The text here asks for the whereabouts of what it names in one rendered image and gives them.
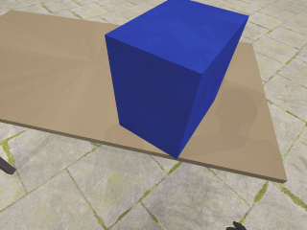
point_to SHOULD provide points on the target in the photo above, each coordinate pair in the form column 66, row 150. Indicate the table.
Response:
column 55, row 77

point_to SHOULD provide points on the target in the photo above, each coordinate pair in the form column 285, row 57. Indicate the carton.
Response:
column 167, row 66

